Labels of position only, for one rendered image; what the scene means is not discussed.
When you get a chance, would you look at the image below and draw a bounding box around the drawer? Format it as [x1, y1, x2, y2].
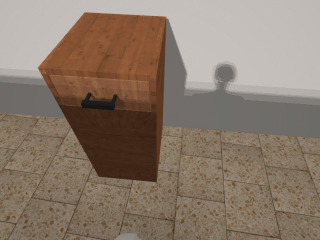
[49, 74, 151, 111]

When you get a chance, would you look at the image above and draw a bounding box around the handle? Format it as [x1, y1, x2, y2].
[81, 92, 117, 111]

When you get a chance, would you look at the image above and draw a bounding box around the cabinet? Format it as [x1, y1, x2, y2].
[38, 12, 167, 182]

